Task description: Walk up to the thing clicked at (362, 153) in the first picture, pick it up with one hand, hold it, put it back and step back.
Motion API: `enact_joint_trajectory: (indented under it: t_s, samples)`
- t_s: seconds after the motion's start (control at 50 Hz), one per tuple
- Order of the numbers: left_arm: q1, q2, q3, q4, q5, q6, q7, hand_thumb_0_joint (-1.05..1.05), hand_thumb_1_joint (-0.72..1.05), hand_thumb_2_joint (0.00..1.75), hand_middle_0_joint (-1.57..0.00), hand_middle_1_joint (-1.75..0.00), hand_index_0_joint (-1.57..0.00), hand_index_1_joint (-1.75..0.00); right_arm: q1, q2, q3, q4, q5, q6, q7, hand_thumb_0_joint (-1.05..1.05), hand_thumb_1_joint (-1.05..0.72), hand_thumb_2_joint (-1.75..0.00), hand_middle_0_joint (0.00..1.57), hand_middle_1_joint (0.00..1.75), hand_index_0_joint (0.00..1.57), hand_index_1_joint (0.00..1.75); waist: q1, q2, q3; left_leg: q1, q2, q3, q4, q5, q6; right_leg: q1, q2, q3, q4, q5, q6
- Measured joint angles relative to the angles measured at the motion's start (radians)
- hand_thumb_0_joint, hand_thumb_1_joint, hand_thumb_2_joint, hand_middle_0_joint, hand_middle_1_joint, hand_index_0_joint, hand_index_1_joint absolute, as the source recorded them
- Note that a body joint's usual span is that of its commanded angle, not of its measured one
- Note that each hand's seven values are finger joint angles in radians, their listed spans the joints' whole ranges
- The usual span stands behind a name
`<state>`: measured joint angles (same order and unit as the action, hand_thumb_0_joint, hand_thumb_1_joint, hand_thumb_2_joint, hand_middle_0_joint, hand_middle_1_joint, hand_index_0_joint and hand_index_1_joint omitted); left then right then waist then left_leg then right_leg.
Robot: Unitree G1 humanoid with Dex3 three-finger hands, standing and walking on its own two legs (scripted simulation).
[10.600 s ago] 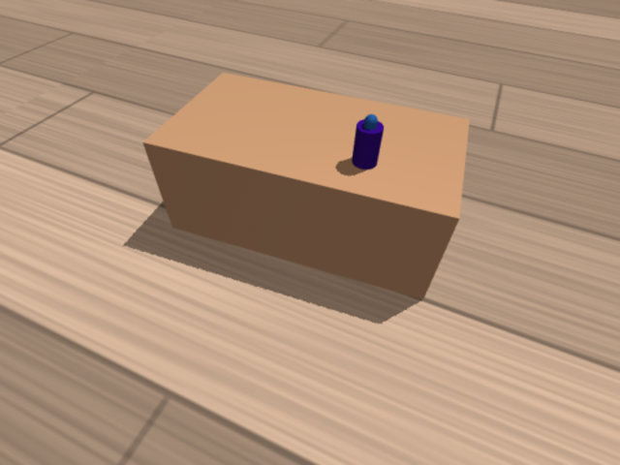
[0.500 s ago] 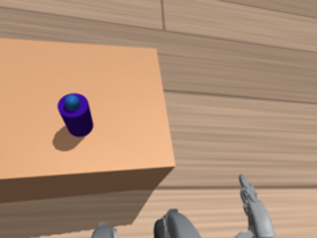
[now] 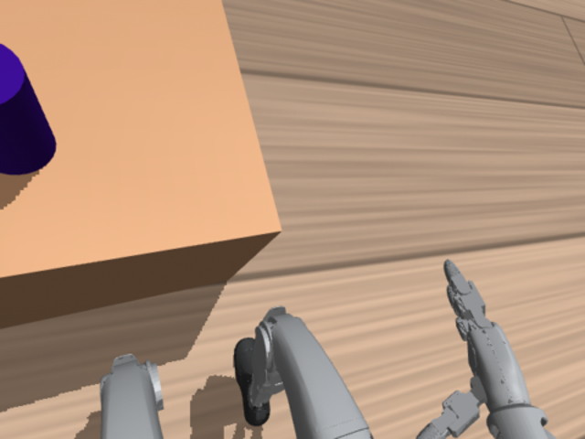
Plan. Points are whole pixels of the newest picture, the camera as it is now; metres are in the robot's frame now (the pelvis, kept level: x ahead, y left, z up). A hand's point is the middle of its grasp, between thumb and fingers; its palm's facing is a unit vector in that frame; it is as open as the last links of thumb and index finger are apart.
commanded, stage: close in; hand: left
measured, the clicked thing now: out of the picture +0.57 +0.22 -0.04
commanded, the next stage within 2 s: close in 0.50 s
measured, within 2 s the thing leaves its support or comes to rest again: neither
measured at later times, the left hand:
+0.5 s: hand out of the picture +0.54 +0.23 -0.05, palm faces +0.19 -0.98 +0.01, open 17.6 cm
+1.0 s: hand out of the picture +0.56 +0.23 -0.06, palm faces +0.26 -0.97 -0.01, open 16.2 cm
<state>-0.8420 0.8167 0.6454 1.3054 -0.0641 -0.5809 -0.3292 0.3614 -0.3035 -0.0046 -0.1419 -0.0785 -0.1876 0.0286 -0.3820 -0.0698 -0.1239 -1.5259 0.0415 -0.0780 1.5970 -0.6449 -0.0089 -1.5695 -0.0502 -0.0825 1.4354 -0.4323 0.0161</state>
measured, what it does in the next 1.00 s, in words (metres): stands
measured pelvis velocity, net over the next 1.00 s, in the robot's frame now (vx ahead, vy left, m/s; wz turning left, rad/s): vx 0.01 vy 0.00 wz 0.00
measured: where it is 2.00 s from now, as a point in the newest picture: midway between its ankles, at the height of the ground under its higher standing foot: (204, 429)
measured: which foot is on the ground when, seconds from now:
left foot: down 0.00-1.00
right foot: down 0.00-1.00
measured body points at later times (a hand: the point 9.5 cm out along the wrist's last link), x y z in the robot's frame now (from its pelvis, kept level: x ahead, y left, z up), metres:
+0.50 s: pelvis +0.00 +0.00 -0.02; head +0.21 +0.08 +0.38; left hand +0.52 +0.28 -0.05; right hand +0.18 -0.26 +0.06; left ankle +0.03 +0.12 -0.55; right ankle +0.11 -0.14 -0.55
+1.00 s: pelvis +0.01 +0.00 -0.01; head +0.22 +0.09 +0.37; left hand +0.54 +0.28 -0.06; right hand +0.19 -0.25 +0.08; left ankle +0.03 +0.12 -0.55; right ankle +0.11 -0.14 -0.55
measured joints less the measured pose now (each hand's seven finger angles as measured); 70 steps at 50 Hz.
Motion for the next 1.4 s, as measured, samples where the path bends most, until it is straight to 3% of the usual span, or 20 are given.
enact_joint_trajectory:
  t_s: [0.2,0.36,0.62,0.78,0.9,1.1,1.4]
  samples:
    - [-0.005,-0.058,-0.039,-0.102,0.045,0.033,0.105,-0.02,-0.61,0.01,-0.06,-0.07,-0.08,-0.06,0.070,-0.020,-0.060,-0.122,0.011,0.032,0.024,-0.01,0.51,-0.05,0.06,0.05,0.06,0.06,-0.035,-0.009,-0.020,-0.078,-0.004,-0.007,0.069,-0.010,-0.005,-0.080,-0.004,-0.001,0.068,-0.007,-0.005]
    - [-0.019,-0.115,-0.104,-0.109,0.052,0.056,0.191,-0.02,-0.61,0.00,-0.06,-0.07,-0.08,-0.06,0.065,-0.009,-0.069,-0.111,0.019,0.080,0.020,-0.01,0.52,-0.05,0.06,0.05,0.06,0.06,-0.014,0.017,-0.030,-0.068,-0.006,-0.004,0.064,-0.013,0.001,-0.068,-0.005,0.001,0.062,-0.010,0.001]
    - [0.008,-0.191,-0.137,-0.136,0.049,0.022,0.280,-0.02,-0.61,0.01,-0.07,-0.07,-0.09,-0.06,0.084,-0.009,-0.072,-0.187,0.026,0.108,0.038,-0.01,0.52,-0.05,0.06,0.05,0.06,0.06,0.000,0.008,-0.037,-0.051,-0.012,0.011,0.050,-0.027,0.006,-0.061,-0.010,0.016,0.063,-0.030,0.006]
    - [0.020,-0.195,-0.152,-0.136,0.076,0.006,0.334,-0.02,-0.61,0.02,-0.17,-0.11,-0.18,-0.11,0.082,-0.001,-0.060,-0.182,0.013,0.140,0.053,-0.01,0.51,-0.05,0.06,0.05,0.06,0.06,-0.002,0.005,-0.039,-0.042,-0.011,0.003,0.044,-0.033,0.003,-0.048,-0.009,0.009,0.054,-0.037,0.006]
    - [-0.010,-0.162,-0.139,-0.095,0.090,-0.001,0.351,-0.02,-0.61,0.05,-0.29,-0.19,-0.30,-0.19,0.072,-0.005,-0.048,-0.209,0.008,0.156,0.057,-0.01,0.51,-0.05,0.06,0.05,0.06,0.06,-0.018,0.006,-0.034,-0.044,-0.009,0.004,0.048,-0.035,0.004,-0.051,-0.007,0.009,0.056,-0.037,0.007]
    - [-0.073,-0.093,-0.123,-0.034,0.097,-0.015,0.334,-0.02,-0.61,0.14,-0.44,-0.32,-0.45,-0.31,0.075,-0.024,-0.047,-0.257,0.008,0.170,0.059,-0.01,0.50,-0.05,0.06,0.05,0.06,0.05,-0.046,0.001,-0.016,-0.060,-0.007,0.002,0.053,-0.027,0.003,-0.065,-0.004,0.009,0.057,-0.026,0.006]
    - [-0.087,-0.070,-0.137,-0.035,0.106,0.017,0.325,-0.02,-0.53,0.44,-0.71,-0.64,-0.77,-0.65,0.076,-0.031,-0.044,-0.279,0.014,0.177,0.057,-0.01,0.49,-0.05,0.06,0.05,0.06,0.05,-0.056,-0.008,-0.008,-0.059,-0.006,0.002,0.050,-0.013,0.004,-0.060,-0.001,0.009,0.047,-0.009,0.007]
